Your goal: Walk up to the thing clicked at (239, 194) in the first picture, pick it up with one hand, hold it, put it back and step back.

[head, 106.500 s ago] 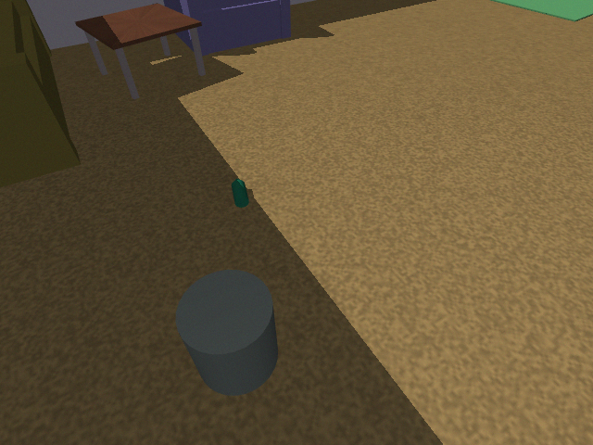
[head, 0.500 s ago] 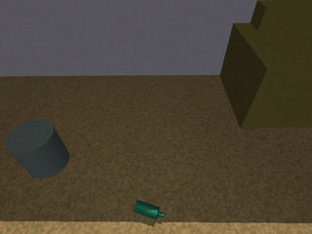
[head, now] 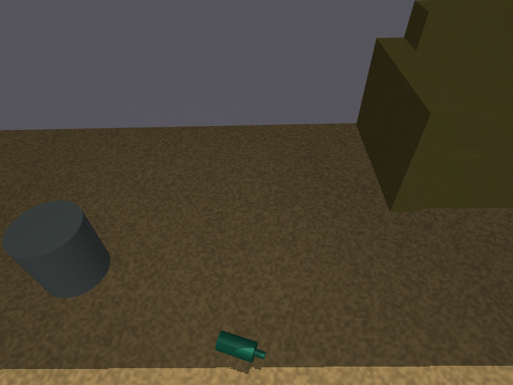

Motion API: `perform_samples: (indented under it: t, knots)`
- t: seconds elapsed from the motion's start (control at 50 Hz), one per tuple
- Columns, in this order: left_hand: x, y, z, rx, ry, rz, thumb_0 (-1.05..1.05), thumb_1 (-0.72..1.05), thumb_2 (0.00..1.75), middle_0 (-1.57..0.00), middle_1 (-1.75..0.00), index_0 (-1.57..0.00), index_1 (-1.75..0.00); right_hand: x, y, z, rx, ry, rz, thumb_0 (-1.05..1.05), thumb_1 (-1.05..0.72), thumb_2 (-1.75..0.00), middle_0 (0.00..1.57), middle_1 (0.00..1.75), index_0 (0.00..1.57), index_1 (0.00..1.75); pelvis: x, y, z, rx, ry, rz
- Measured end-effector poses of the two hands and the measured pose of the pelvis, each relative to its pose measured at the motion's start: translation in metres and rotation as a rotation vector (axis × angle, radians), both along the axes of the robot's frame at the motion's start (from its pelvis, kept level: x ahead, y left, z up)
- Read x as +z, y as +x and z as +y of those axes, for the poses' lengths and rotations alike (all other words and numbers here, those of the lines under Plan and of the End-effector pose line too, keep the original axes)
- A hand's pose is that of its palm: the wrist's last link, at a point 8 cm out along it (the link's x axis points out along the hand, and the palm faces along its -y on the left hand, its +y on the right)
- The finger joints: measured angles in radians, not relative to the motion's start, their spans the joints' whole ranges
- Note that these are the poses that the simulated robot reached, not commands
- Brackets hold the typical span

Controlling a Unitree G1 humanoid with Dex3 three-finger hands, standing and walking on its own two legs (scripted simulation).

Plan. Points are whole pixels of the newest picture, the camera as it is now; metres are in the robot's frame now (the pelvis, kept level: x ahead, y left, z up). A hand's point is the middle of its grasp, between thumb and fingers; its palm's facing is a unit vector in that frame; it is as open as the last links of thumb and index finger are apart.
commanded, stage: stand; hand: left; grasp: from above
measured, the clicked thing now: (241, 347) +0.46 +0.11 -0.74
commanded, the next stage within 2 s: step back in 1.44 s
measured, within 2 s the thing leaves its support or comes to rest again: neither
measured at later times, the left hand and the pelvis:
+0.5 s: hand out of the picture +0.08 +0.24 -0.15, palm faces +0.03 -0.94 -0.33, open 7.4 cm; pelvis +0.01 +0.00 +0.00, yaw +0 degrees
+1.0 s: hand out of the picture +0.07 +0.24 -0.16, palm faces +0.01 -0.94 -0.34, open 7.4 cm; pelvis +0.01 -0.01 +0.00, yaw +0 degrees
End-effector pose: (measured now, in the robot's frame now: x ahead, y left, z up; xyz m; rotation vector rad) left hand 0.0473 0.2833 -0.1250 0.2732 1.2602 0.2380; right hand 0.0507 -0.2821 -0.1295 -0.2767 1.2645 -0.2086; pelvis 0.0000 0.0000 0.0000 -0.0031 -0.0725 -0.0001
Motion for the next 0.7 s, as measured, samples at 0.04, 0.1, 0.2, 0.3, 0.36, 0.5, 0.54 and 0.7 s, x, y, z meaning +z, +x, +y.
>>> perform_samples:
  t: [0.04, 0.1, 0.2, 0.3, 0.36, 0.5, 0.54, 0.7]
  knots:
    - [0.0, 0.003, -0.001, 0.0, -0.001, 0.0, 0.01, 0.9, 0.9, -0.2, -0.3, -0.2, -0.3, 0.0, -0.001, -0.002, 0.0, -0.003, 0.006, 0.01, -0.91, -0.9, 0.2, 0.3, 0.2, 0.3, 0.0, 0.001, -0.001, 0.0, 0.0, 0.002]
    - [0.001, 0.008, -0.002, 0.001, -0.002, -0.003, 0.01, 0.9, 0.9, -0.2, -0.3, -0.2, -0.3, 0.0, 0.0, -0.004, 0.0, -0.006, 0.012, 0.01, -0.91, -0.9, 0.2, 0.3, 0.2, 0.3, 0.001, 0.003, -0.002, -0.002, 0.001, 0.003]
    - [0.003, 0.015, -0.002, 0.0, -0.001, -0.01, 0.01, 0.9, 0.9, -0.2, -0.3, -0.2, -0.3, 0.0, 0.004, -0.005, 0.004, -0.004, 0.01, 0.01, -0.91, -0.9, 0.2, 0.3, 0.2, 0.3, 0.001, 0.006, -0.003, -0.003, 0.002, 0.005]
    - [0.005, 0.021, -0.002, -0.004, 0.003, -0.016, 0.01, 0.9, 0.9, -0.2, -0.3, -0.2, -0.3, 0.0, 0.011, -0.005, 0.009, -0.001, 0.001, 0.01, -0.91, -0.9, 0.2, 0.3, 0.2, 0.3, 0.002, 0.008, -0.004, -0.003, 0.002, 0.007]
    - [0.006, 0.024, -0.002, -0.005, 0.003, -0.021, 0.01, 0.9, 0.9, -0.2, -0.3, -0.2, -0.3, 0.001, 0.015, -0.005, 0.012, -0.001, -0.01, 0.01, -0.91, -0.9, 0.2, 0.3, 0.2, 0.3, 0.002, 0.008, -0.004, -0.004, 0.002, 0.008]
    - [0.007, 0.028, -0.002, -0.011, 0.005, -0.032, 0.01, 0.9, 0.9, -0.2, -0.3, -0.2, -0.3, 0.003, 0.021, -0.008, 0.013, -0.006, -0.032, 0.01, -0.91, -0.9, 0.2, 0.3, 0.2, 0.3, 0.002, 0.008, -0.005, -0.006, 0.002, 0.006]
    - [0.007, 0.028, -0.002, -0.013, 0.004, -0.034, 0.01, 0.9, 0.9, -0.2, -0.3, -0.2, -0.3, 0.004, 0.022, -0.009, 0.014, -0.007, -0.034, 0.01, -0.91, -0.9, 0.2, 0.3, 0.2, 0.3, 0.002, 0.007, -0.005, -0.006, 0.002, 0.006]
    - [0.007, 0.024, -0.001, -0.017, 0.002, -0.031, 0.01, 0.9, 0.9, -0.2, -0.3, -0.2, -0.3, 0.006, 0.018, -0.011, 0.014, -0.011, -0.031, 0.01, -0.91, -0.9, 0.2, 0.3, 0.2, 0.3, 0.003, 0.005, -0.005, -0.007, 0.002, 0.007]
